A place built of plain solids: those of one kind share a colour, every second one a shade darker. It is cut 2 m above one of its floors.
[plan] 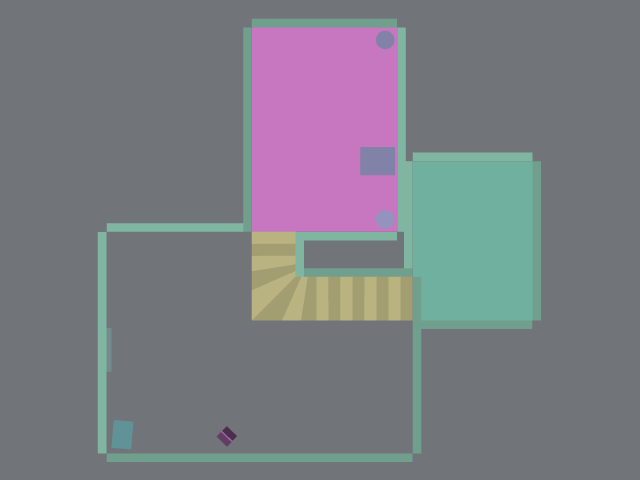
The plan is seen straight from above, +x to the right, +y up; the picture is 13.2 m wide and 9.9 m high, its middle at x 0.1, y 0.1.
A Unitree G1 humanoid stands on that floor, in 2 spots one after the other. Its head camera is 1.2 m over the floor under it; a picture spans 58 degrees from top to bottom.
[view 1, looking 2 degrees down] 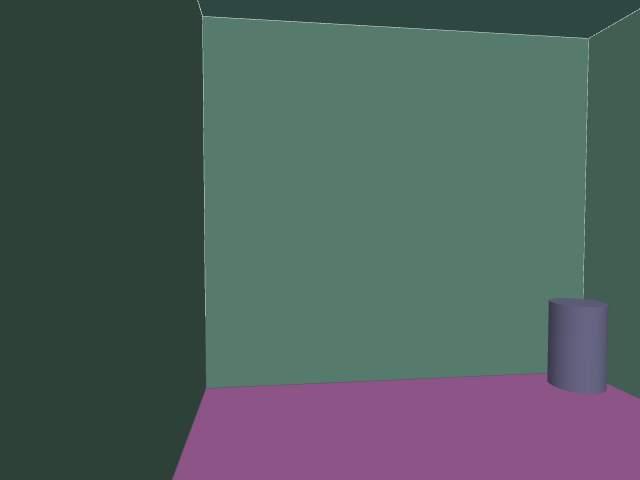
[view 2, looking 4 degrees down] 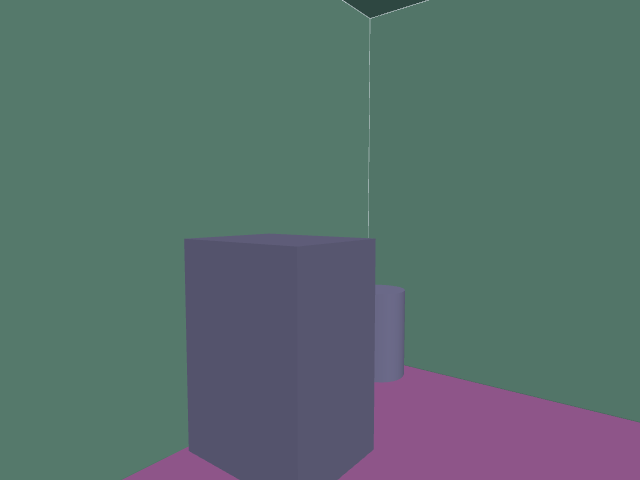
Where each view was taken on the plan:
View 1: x -0.86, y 1.27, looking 83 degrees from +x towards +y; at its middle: wall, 3.24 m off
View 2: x -0.15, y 3.25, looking -52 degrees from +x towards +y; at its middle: bin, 2.00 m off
